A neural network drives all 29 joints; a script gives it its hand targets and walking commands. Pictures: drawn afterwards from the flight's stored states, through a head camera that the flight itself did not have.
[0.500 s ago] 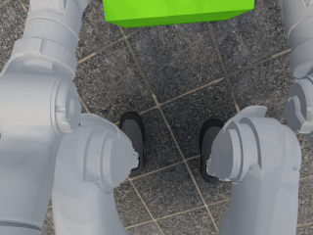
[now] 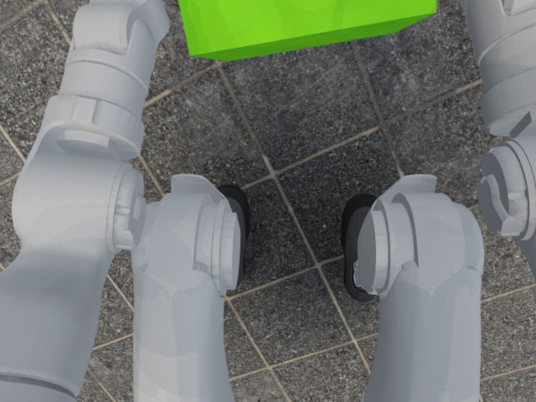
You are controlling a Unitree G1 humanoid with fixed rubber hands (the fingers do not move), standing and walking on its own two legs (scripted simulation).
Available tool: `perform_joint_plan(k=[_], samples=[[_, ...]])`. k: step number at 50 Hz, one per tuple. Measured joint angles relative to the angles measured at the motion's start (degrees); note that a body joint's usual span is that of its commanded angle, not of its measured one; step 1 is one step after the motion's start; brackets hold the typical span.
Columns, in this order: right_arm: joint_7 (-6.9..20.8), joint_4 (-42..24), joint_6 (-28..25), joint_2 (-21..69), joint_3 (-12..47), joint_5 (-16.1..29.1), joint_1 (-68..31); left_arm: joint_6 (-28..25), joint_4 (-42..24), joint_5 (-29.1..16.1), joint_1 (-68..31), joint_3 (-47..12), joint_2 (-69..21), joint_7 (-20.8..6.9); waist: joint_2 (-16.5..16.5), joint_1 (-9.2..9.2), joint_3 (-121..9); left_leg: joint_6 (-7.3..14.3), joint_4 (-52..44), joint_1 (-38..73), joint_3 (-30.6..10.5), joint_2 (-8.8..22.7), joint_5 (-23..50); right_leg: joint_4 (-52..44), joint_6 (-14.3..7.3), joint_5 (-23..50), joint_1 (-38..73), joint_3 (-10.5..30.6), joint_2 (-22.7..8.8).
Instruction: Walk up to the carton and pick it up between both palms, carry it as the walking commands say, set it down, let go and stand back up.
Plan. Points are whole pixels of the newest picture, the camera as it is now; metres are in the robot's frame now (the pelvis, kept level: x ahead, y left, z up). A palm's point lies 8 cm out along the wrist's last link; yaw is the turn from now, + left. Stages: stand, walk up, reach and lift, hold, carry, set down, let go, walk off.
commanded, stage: reach and lift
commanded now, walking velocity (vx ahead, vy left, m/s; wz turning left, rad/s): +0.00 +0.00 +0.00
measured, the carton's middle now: out of the picture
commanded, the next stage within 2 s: none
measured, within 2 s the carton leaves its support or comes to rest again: neither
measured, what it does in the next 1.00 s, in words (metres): rises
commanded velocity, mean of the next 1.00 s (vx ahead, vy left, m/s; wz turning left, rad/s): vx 0.00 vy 0.00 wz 0.00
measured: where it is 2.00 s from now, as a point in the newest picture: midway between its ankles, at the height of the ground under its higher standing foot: (294, 258)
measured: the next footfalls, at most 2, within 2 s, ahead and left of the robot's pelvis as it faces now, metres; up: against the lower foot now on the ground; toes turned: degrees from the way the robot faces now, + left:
none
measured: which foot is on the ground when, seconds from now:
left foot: down 0.00-1.00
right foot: down 0.00-1.00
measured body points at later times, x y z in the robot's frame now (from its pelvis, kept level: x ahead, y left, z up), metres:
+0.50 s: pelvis -0.01 +0.00 +0.03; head +0.37 +0.00 +0.26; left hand +0.55 +0.17 -0.15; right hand +0.58 -0.15 -0.14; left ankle +0.11 +0.13 -0.32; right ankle +0.09 -0.12 -0.32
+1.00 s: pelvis -0.03 +0.00 +0.07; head +0.34 +0.00 +0.32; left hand +0.53 +0.17 -0.07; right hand +0.56 -0.15 -0.06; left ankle +0.11 +0.13 -0.32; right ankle +0.09 -0.12 -0.32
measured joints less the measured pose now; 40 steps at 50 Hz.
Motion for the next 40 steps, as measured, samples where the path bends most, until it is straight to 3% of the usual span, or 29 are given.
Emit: perform_joint_plan(k=[11, 16, 19, 24, 30, 40], samples=[[2.7, 1.7, 1.2, -0.3, -7.3, -5.1, -4.8, 3.2, -2.3, 5.8, -3.0, 3.7, -1.0, -0.2, -2.0, -0.12, -0.1, 1.2, -3.2, 1.5, 0.8, 0.4, 2.0, -3.5, 0.9, 2.3, 1.5, 0.8, 0.4], [3.9, -1.6, 2.4, 1.0, -9.3, -6.7, -3.4, 5.1, -4.8, 6.5, -2.4, 4.3, -1.2, 3.5, -1.8, -0.41, -0.1, 1.2, -3.9, 2.1, 0.9, 0.3, 1.9, -4.1, 0.9, 2.0, 2.1, 0.9, 0.2], [2.1, -4.6, 3.4, 2.0, -9.9, -7.5, -1.4, 5.8, -6.3, 6.0, -1.2, 4.7, -1.6, 4.0, -1.2, -0.33, 0.0, 1.1, -4.3, 2.7, 0.9, 0.2, 1.7, -4.4, 0.8, 1.7, 2.7, 0.9, 0.1], [-3.2, -9.5, 5.0, 3.6, -9.8, -7.7, 2.2, 7.0, -9.3, 5.4, 1.1, 4.3, -2.7, 5.7, -0.4, -0.04, 0.0, 0.9, -5.2, 4.2, 0.9, 0.2, 1.2, -5.2, 0.6, 1.3, 4.1, 1.0, 0.1], [-3.6, -12.8, 6.2, 3.9, -9.5, -7.5, 4.8, 7.9, -12.8, 6.6, 3.8, 5.7, -4.0, 6.0, -0.8, 0.11, 0.0, 0.5, -7.2, 7.1, 0.8, 0.5, 0.9, -7.0, 0.2, 1.5, 6.4, 1.1, 0.5], [-3.0, -13.1, 6.5, 6.2, -14.0, -10.7, 3.0, 9.2, -15.8, 12.5, 3.8, 11.7, -5.6, 3.8, -2.3, -0.23, -0.1, 0.0, -11.4, 10.7, 0.3, 0.7, 2.8, -11.1, -0.5, 3.7, 9.5, 0.7, 0.7]])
